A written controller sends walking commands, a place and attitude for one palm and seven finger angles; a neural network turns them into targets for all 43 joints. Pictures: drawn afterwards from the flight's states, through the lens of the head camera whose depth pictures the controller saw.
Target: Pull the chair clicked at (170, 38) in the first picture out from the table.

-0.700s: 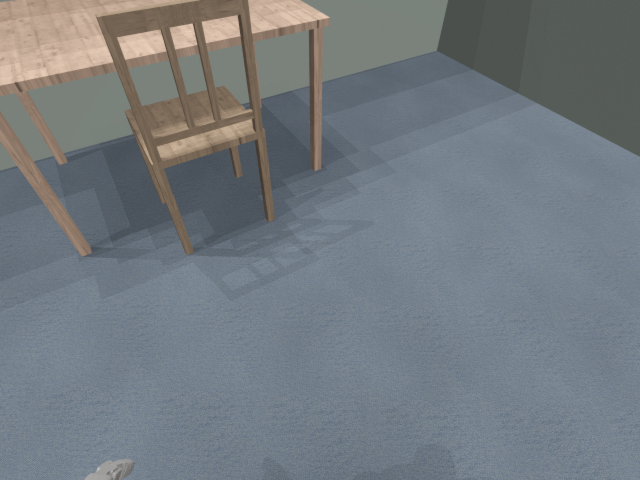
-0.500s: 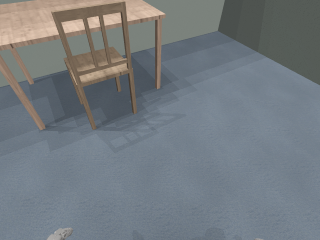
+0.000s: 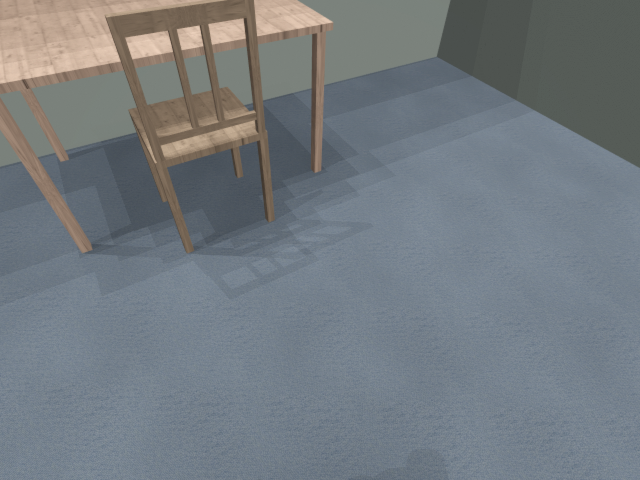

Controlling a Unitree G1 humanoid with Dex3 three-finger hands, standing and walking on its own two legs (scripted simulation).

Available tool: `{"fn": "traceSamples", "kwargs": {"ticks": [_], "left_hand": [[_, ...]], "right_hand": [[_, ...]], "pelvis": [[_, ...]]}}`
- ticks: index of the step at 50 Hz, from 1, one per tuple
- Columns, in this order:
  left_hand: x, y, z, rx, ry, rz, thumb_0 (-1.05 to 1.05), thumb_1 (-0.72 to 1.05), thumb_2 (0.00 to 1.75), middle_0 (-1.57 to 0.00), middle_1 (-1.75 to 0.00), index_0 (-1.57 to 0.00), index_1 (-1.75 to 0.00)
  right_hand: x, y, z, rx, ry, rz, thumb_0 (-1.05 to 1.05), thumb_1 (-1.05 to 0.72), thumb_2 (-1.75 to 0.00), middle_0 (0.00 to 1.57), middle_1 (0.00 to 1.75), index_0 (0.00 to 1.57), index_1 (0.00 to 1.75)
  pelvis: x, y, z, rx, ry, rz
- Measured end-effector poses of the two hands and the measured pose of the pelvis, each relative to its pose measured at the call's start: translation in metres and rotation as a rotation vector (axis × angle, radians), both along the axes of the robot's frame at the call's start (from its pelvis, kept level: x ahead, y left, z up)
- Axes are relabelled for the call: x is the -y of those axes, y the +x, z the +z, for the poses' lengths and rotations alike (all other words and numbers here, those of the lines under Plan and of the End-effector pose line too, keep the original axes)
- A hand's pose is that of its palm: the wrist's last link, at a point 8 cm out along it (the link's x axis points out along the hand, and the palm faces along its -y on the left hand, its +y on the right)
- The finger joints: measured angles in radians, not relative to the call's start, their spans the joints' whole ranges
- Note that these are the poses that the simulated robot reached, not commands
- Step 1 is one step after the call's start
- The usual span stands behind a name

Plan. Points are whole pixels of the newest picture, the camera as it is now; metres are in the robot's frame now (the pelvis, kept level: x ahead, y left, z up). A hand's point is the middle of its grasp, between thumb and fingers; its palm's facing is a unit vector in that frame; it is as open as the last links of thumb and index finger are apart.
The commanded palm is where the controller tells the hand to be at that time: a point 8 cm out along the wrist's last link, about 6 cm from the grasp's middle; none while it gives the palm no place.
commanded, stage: stand and wait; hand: left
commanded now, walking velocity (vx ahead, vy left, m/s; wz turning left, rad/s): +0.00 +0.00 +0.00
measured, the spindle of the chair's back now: (184, 82) +1.17 +0.48 -0.08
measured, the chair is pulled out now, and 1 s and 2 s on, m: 0.00 0.00 0.00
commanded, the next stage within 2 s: look at it before walking up in 0.12 s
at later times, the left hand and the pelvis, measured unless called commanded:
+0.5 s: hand out of the picture +0.06 +0.24 -0.16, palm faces -0.04 -0.95 -0.32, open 7.4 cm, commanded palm none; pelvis -0.01 +0.00 +0.00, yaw +0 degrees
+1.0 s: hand out of the picture +0.05 +0.23 -0.17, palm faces -0.05 -0.96 -0.28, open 7.4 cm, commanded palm none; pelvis +0.00 +0.01 +0.00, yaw -3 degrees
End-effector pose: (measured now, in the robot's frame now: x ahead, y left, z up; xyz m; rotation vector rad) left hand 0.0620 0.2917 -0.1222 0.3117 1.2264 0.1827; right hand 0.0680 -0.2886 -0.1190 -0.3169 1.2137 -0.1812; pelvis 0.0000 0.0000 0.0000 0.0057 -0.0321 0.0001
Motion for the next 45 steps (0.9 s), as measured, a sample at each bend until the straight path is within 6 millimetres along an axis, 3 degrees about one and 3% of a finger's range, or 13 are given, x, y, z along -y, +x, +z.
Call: {"fn": "traceSamples", "kwargs": {"ticks": [15, 31, 45], "left_hand": [[0.002, -0.001, 0.002, 0.030, -0.006, -0.011, 0.01, 0.91, 0.89, -0.20, -0.30, -0.20, -0.30], [0.002, -0.017, -0.002, -0.016, -0.014, -0.008, 0.01, 0.91, 0.89, -0.20, -0.30, -0.20, -0.30], [0.001, -0.014, -0.002, -0.010, -0.013, -0.005, 0.01, 0.91, 0.89, -0.20, -0.30, -0.20, -0.30]], "right_hand": [[-0.005, -0.011, 0.000, 0.006, 0.013, -0.005, 0.00, -0.91, -0.90, 0.20, 0.30, 0.20, 0.30], [-0.005, -0.026, -0.001, -0.032, 0.012, -0.016, 0.00, -0.91, -0.90, 0.20, 0.30, 0.20, 0.30], [-0.009, -0.022, -0.001, -0.023, 0.013, -0.018, 0.00, -0.91, -0.90, 0.20, 0.30, 0.20, 0.30]], "pelvis": [[-0.001, -0.010, 0.001, 0.007, -0.001, 0.000], [-0.003, -0.013, 0.002, 0.001, -0.002, -0.002], [-0.005, -0.011, 0.002, 0.001, -0.003, -0.008]]}}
